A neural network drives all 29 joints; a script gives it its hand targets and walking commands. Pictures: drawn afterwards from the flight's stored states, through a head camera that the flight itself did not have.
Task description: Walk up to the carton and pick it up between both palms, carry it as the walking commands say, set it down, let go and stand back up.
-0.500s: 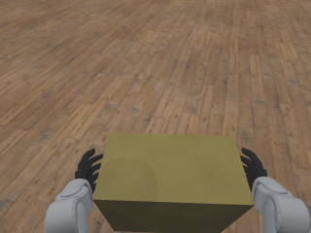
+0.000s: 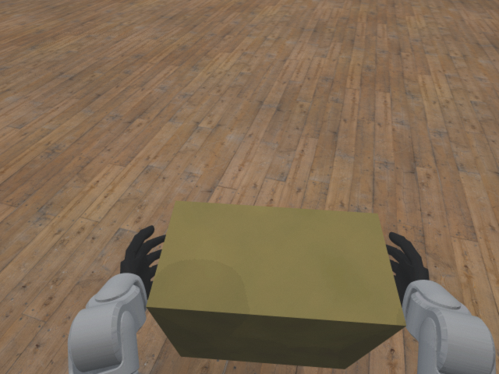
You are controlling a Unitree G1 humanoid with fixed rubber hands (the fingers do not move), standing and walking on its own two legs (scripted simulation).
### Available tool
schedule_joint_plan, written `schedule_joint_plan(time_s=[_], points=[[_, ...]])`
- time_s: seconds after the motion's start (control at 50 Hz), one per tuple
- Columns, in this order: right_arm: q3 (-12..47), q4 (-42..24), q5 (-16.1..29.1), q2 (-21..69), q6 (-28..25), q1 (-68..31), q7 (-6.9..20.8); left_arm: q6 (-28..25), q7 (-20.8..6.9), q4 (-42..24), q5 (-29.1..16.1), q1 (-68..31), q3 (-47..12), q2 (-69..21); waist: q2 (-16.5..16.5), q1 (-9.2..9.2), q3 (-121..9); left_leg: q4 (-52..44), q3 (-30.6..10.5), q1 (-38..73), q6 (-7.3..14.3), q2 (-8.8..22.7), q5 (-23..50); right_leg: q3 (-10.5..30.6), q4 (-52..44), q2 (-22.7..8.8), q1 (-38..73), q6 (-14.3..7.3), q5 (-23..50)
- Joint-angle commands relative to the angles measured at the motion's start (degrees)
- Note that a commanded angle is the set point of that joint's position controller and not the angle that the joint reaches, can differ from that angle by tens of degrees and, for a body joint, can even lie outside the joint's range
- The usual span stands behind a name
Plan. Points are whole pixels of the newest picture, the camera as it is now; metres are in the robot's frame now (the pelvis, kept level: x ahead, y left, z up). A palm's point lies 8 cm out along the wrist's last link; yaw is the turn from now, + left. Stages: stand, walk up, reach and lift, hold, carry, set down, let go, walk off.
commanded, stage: carry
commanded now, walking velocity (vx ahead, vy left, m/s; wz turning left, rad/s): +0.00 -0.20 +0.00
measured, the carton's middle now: (268, 292) +0.27 +0.00 +0.02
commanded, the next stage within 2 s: none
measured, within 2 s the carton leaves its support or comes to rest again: neither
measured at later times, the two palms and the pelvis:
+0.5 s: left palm (188, 326) +0.19 +0.10 +0.09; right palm (498, 313) +0.20 -0.28 +0.11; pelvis -0.04 -0.10 +0.02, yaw +1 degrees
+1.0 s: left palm (312, 368) +0.15 -0.05 +0.08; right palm out of the picture +0.17 -0.43 +0.09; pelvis -0.08 -0.25 +0.00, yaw +1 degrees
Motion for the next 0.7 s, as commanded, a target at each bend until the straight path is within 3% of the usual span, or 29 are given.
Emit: schedule_joint_plan(time_s=[0.0,0.04,0.08,0.2,0.24,0.26,0.28,0.3,0.32,0.34,0.36,0.4,0.42,0.5,0.58,0.62,0.64,0.66,0.68], points=[[46.1,-7.71,18.79,41.87,0.74,-25.0,10.54,0.58,-8.85,-4.22,-15.37,-16.21,-43.25,-41.58,-22.04,0.59,-12.78,23.19,0.61,-10.36,2.38,-7.31,-21.82,19.17,-10.18,-19.39,12.72,-10.42,17.44],[48.37,-8.82,21.21,43.75,-0.55,-29.01,10.49,-0.12,-8.92,-7.46,-16.19,-19.34,-44.32,-42.46,-15.28,1.01,-10.96,30.82,0.27,-9.99,3.79,-8.11,-14.11,11.13,-9.91,-13.97,8.92,-10.55,11.66],[49.59,-10.33,22.83,44.02,-1.34,-29.83,9.93,-0.96,-8.67,-9.49,-16.53,-20.32,-44.92,-41.97,-12.47,1.07,-10.93,29.53,1.45,-8.95,3.92,-8.3,-8.43,7.01,-9.06,-11.1,8.38,-9.87,7.77],[47.06,-8.74,19.77,40.42,-0.49,-20.93,8.2,0.22,-9.1,-8.94,-17.54,-14.77,-46.19,-38.45,-13.05,0.85,-13.18,6.06,4.32,2.34,6.34,-12.02,-9.23,11.58,-7.26,-11.91,10.08,-12.93,12.36],[45.84,-6.77,19.05,40.41,-0.05,-18.93,8.3,0.92,-9.16,-8.54,-17.91,-15.04,-46.84,-38.22,-10.92,-0.39,-12.63,-9.44,4.32,10.39,6.89,-11.56,-0.44,10.92,-5.98,-10.68,6.56,-10.66,9.11],[45.25,-5.96,18.88,40.35,0.25,-18.76,8.5,1.26,-9.08,-8.29,-17.88,-15.46,-47.17,-38.3,-6.37,-0.74,-12.2,-17.03,-1.27,17.15,7.06,-6.72,2.64,9.02,-1.69,-8.51,1.3,-7.61,5.47],[44.47,-5.74,18.9,40.46,0.55,-17.35,8.91,1.35,-8.98,-8.44,-17.59,-15.58,-47.3,-38.7,4.34,-1.22,-11.95,-23.32,-17.98,25.41,9.0,7.53,-1.38,6.01,8.58,-5.47,-9.73,-3.72,-2.68],[43.47,-2.66,18.03,39.74,-0.51,-16.71,9.27,1.43,-9.46,-10.08,-18.06,-19.11,-47.92,-38.03,20.94,-1.02,-5.44,-24.3,-32.69,22.39,17.25,21.79,18.77,0.05,18.4,0.88,-21.55,-0.49,-17.43],[42.94,-4.84,18.43,40.41,-0.33,-19.18,9.37,1.28,-9.4,-8.31,-18.88,-21.11,-48.81,-40.25,11.31,-0.6,-3.49,-22.43,-27.89,19.22,17.6,19.11,25.35,6.92,27.69,-1.46,-19.74,-0.41,-15.79],[43.51,-4.71,18.76,41.18,-0.24,-20.54,9.44,1.13,-9.49,-7.88,-19.14,-22.25,-48.62,-40.95,6.21,-0.64,-3.47,-22.15,-21.83,16.76,15.7,15.66,23.48,7.63,30.27,-1.62,-17.82,-0.02,-12.73],[44.3,-5.5,19.14,41.76,-0.38,-22.47,9.68,0.99,-9.62,-6.65,-19.15,-21.92,-48.16,-42.28,3.18,-0.63,-3.32,-22.05,-16.07,15.44,13.85,12.45,21.74,7.29,32.32,-1.83,-16.74,0.58,-9.09],[44.1,-6.63,19.54,41.7,-0.56,-23.28,9.73,0.54,-9.39,-6.41,-19.07,-21.62,-47.67,-42.73,4.57,-0.21,-4.19,-20.46,-8.53,15.9,11.57,7.63,26.12,5.6,33.78,-0.82,-15.14,1.8,-4.99],[43.92,-7.35,19.8,41.27,-0.7,-23.45,9.66,0.43,-9.12,-6.86,-19.2,-21.97,-47.75,-42.54,6.26,-0.09,-5.1,-19.45,-7.14,16.93,11.05,6.61,28.67,4.79,32.7,-0.46,-14.86,2.11,-5.23],[42.85,-7.11,19.53,39.08,0.05,-21.23,9.88,1.05,-7.99,-6.7,-18.25,-20.67,-47.61,-41.71,11.28,-0.49,-8.04,-16.38,-5.92,21.2,11.12,6.11,36.37,1.57,25.47,0.48,-13.93,2.29,-8.21],[42.97,-6.73,19.18,38.89,0.76,-21.53,10.16,1.81,-7.74,-5.59,-17.22,-19.79,-46.72,-41.6,16.1,-0.82,-8.56,-15.43,-4.29,18.16,9.92,5.9,33.06,-0.06,12.37,0.94,-7.67,1.45,-10.35],[43.26,-7.03,18.91,38.95,0.93,-22.28,10.14,1.95,-7.81,-5.11,-16.84,-18.91,-45.85,-41.62,16.28,-0.52,-9.21,-12.51,-3.14,15.95,8.21,5.68,31.92,-2.26,0.71,1.74,-1.58,0.7,-7.84],[43.56,-7.3,18.84,39.09,0.9,-22.45,10.13,1.93,-7.79,-4.64,-16.72,-17.68,-45.31,-41.61,13.92,-0.08,-10.29,-8.64,-1.9,13.43,6.58,4.21,31.53,-3.91,-6.5,2.68,4.78,0.31,-4.7],[43.93,-7.94,18.82,39.15,0.82,-22.51,10.13,1.87,-7.85,-4.87,-16.62,-16.71,-44.93,-41.65,7.3,0.38,-11.57,-1.99,0.11,8.59,4.99,2.04,26.67,-1.21,-11.79,-0.06,11.66,0.14,-1.73],[44.38,-7.96,18.61,38.83,0.77,-22.54,9.99,1.93,-8.09,-5.46,-16.6,-16.17,-44.38,-40.89,-4.39,0.61,-11.84,4.27,1.33,-1.19,2.72,-1.02,2.85,8.71,-13.1,-10.27,17.43,-0.75,9.27]])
